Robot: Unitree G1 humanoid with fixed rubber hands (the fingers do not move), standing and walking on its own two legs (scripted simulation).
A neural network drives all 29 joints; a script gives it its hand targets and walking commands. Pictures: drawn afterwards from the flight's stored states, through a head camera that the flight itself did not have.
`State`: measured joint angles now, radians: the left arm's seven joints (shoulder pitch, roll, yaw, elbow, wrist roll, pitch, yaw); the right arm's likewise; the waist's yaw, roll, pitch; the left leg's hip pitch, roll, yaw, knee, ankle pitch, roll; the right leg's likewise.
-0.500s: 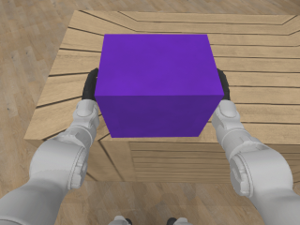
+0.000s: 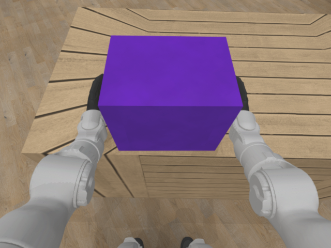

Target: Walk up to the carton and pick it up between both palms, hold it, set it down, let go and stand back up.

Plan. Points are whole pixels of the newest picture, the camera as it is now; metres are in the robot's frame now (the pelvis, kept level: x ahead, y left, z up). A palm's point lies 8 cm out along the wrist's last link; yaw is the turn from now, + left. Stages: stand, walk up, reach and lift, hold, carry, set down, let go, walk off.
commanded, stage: reach and lift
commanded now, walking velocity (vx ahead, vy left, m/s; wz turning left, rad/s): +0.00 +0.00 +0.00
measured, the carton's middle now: (167, 98) +0.47 +0.01 +0.05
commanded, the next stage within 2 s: none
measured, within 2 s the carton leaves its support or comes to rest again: leaves its support in 1.76 s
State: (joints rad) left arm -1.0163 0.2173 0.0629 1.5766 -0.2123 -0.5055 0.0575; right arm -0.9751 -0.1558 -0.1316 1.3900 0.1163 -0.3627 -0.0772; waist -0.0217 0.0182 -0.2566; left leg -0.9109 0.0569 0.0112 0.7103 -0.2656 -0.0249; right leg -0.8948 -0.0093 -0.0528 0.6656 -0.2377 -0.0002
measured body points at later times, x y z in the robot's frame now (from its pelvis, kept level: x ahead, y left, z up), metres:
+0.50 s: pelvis +0.03 +0.00 +0.03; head +0.15 +0.01 +0.47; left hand +0.45 +0.19 +0.03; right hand +0.45 -0.17 +0.03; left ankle +0.02 +0.13 -0.70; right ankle +0.02 -0.12 -0.70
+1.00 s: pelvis +0.03 +0.00 +0.03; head +0.15 +0.01 +0.47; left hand +0.45 +0.18 +0.03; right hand +0.44 -0.17 +0.04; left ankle +0.02 +0.13 -0.70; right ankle +0.02 -0.12 -0.70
